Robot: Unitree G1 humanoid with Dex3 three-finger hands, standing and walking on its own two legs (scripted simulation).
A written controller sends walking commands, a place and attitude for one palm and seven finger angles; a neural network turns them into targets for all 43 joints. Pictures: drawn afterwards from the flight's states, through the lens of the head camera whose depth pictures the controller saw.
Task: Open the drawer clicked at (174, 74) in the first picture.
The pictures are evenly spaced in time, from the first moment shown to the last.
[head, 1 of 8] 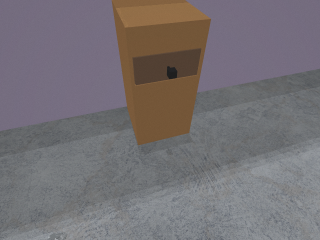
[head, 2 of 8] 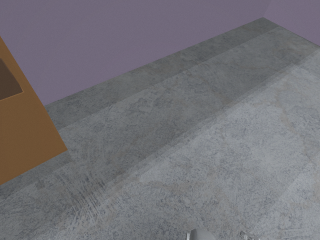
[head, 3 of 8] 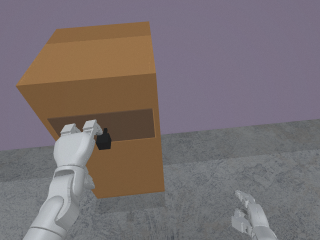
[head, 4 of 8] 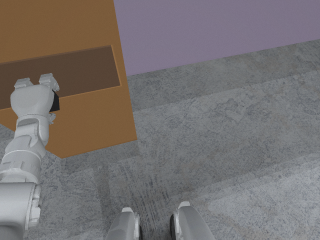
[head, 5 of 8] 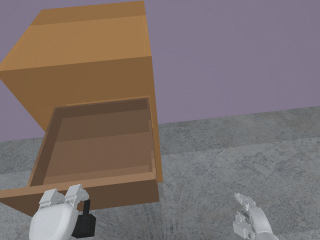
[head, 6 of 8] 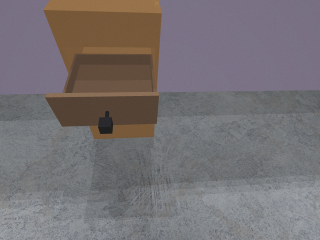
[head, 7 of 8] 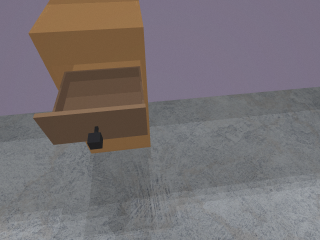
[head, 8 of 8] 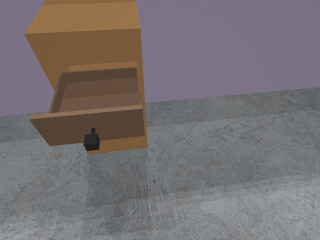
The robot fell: no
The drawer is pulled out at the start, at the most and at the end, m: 0.00 0.30 0.30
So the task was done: yes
